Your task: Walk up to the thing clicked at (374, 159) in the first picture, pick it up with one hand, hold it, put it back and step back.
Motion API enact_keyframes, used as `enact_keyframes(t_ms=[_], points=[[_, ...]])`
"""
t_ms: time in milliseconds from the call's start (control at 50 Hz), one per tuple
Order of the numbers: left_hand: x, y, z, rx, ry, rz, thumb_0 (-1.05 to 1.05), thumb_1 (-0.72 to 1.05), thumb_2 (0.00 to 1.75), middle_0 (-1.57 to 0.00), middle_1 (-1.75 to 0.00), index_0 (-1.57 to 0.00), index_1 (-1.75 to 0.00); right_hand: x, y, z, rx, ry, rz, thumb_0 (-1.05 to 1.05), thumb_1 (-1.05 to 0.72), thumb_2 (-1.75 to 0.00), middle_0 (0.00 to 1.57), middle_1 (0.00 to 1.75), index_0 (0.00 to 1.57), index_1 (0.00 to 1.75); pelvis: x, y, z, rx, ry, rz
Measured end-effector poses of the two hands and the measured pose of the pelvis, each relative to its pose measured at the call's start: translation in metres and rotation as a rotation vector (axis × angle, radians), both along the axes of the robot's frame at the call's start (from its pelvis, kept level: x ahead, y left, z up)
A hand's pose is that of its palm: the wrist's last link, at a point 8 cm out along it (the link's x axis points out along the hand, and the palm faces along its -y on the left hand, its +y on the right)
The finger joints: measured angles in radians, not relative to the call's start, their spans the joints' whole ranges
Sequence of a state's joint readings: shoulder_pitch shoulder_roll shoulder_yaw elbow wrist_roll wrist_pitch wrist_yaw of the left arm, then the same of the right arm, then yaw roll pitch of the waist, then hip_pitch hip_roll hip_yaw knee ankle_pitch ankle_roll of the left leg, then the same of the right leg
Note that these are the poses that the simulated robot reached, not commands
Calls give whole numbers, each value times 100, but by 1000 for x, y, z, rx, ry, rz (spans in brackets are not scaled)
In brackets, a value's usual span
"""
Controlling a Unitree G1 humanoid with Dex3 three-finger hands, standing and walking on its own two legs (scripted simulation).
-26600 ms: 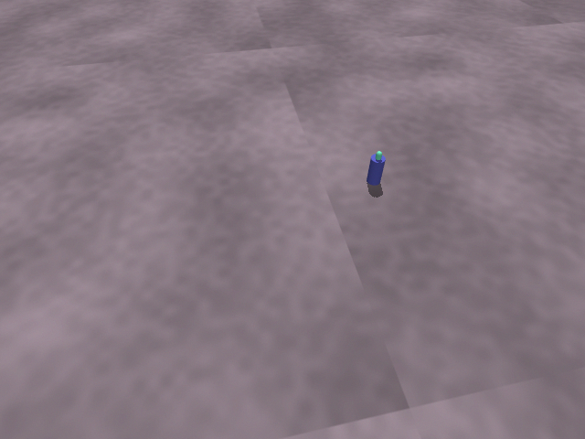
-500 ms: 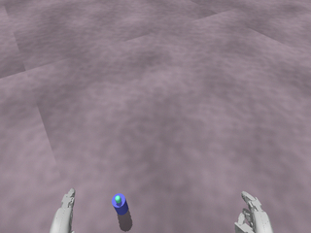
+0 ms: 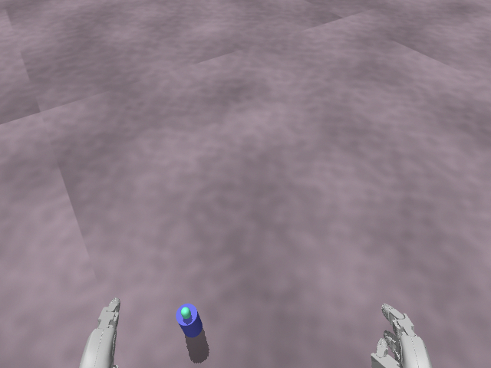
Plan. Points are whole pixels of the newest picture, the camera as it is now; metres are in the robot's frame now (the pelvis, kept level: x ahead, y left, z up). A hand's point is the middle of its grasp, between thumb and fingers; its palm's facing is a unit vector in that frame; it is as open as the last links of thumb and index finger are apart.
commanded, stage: home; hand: left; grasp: from the side
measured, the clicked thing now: (189, 319) +0.39 +0.22 -0.63
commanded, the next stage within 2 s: stand in 0.78 s
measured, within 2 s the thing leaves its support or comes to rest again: neither
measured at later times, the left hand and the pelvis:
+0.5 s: hand (137, 356) +0.17 +0.18 -0.05, palm faces +0.10 -0.95 -0.29, open 17.4 cm; pelvis +0.00 +0.00 +0.00, yaw +0 degrees
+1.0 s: hand (135, 357) +0.17 +0.19 -0.05, palm faces +0.10 -0.95 -0.28, open 16.7 cm; pelvis +0.00 +0.01 +0.00, yaw +0 degrees
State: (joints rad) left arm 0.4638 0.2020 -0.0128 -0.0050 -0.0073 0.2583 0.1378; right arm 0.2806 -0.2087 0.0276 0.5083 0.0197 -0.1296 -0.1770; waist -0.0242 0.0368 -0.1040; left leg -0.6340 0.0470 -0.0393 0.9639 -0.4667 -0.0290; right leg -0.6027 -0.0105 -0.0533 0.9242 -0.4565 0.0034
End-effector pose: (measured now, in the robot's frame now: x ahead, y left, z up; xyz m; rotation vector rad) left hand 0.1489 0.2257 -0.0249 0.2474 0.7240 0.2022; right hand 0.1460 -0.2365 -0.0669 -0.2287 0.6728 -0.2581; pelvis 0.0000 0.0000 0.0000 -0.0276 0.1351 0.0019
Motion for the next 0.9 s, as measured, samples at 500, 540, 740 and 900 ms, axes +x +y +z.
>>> enact_keyframes(t_ms=[500,540,740,900], points=[[1,4,0,-5,-2,2,-1,-53,6,-5,-6,-6,-6,1,5,2,-6,-1,-2,1,-90,-90,21,30,21,30,2,4,1,-3,-8,-1],[1,5,0,-5,-3,3,-1,-53,6,-5,-6,-6,-6,1,5,2,-6,-1,-1,1,-90,-90,21,30,21,30,2,5,1,-3,-9,-1],[-1,6,0,-6,-5,1,-1,-52,7,-5,-6,-6,-6,0,6,3,-9,-11,4,1,-90,-90,21,30,21,30,-1,6,0,-3,-9,-2],[-2,7,0,-6,-7,3,-1,-52,7,-5,-6,-6,-6,2,6,4,-12,-15,9,1,-90,-90,21,30,21,30,0,6,0,-4,-5,-1]])
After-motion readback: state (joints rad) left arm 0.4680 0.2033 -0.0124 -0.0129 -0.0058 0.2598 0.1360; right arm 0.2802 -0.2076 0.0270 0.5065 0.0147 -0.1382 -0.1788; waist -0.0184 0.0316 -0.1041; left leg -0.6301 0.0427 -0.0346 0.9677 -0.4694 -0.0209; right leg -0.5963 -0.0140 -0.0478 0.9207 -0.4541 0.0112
